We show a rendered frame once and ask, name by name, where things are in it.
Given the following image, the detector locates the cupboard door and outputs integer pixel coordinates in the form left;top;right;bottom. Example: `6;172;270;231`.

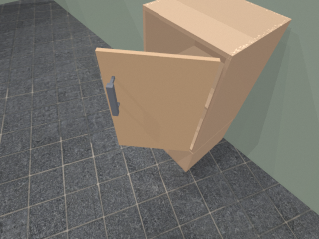
95;47;221;151

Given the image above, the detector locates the handle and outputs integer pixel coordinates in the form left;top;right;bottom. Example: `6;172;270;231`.
106;76;120;116

